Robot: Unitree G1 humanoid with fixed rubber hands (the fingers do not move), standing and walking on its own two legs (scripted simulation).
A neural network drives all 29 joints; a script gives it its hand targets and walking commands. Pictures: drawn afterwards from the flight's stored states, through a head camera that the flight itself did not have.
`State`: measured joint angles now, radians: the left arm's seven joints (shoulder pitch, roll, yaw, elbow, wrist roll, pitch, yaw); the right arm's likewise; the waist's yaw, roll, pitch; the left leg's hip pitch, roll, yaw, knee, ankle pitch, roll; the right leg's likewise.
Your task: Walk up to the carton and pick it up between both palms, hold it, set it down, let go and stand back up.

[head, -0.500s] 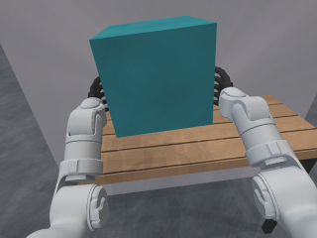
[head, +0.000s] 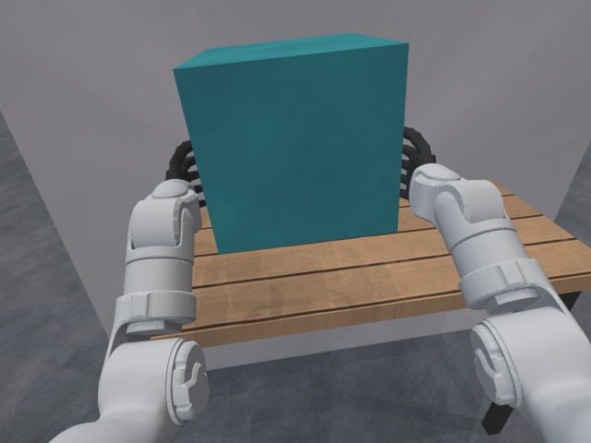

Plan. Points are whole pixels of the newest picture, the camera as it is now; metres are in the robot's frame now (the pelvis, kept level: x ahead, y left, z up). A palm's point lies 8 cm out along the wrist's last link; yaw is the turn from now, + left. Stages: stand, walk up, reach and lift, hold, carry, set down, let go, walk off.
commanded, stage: hold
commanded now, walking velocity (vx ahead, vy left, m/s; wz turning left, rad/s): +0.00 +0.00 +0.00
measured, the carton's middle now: (292, 130) +0.44 +0.00 +0.31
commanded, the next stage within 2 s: set down in 1.68 s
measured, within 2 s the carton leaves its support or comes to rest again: neither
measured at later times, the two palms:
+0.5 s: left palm (176, 194) +0.37 +0.16 +0.25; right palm (415, 177) +0.36 -0.16 +0.26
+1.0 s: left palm (178, 194) +0.37 +0.16 +0.25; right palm (416, 179) +0.36 -0.16 +0.26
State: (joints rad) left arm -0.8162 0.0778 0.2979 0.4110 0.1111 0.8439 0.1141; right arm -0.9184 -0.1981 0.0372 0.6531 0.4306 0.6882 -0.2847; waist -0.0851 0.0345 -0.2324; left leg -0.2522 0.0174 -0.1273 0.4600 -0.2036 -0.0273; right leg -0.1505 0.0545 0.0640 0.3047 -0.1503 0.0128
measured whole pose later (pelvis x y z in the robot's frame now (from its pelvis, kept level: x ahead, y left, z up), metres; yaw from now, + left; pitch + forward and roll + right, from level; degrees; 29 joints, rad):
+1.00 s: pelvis +0.00 +0.00 +0.00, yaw +0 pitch +0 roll -3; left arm -0.81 0.08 0.29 0.41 0.09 0.84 0.13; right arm -0.92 -0.20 0.05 0.65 0.43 0.69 -0.28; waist -0.07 0.03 -0.24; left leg -0.26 0.02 -0.13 0.46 -0.20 -0.03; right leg -0.16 0.06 0.06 0.30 -0.15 0.01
